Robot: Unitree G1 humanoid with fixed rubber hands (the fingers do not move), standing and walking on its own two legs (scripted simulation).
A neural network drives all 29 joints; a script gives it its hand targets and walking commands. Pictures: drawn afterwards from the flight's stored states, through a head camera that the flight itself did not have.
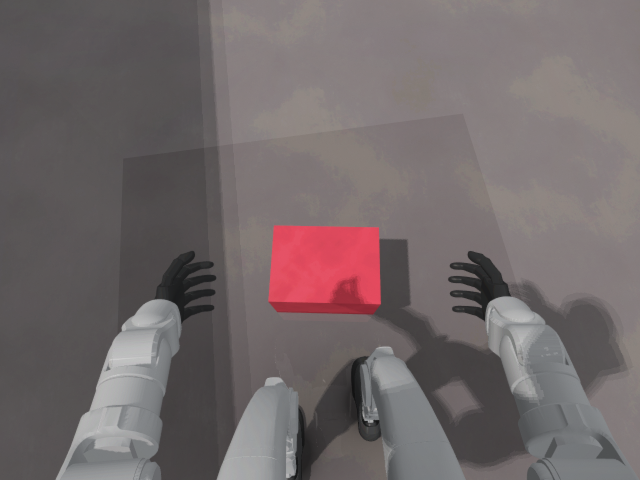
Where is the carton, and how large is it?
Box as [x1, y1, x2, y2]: [268, 225, 380, 314]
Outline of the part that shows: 274,225 268,301 277,311 370,314 374,312 380,304 378,227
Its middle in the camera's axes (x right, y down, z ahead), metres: +0.01 +0.08 +1.05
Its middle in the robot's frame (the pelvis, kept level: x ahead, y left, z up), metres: +0.48 -0.01 -0.60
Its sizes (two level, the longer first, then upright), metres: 0.274 0.200 0.172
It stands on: the floor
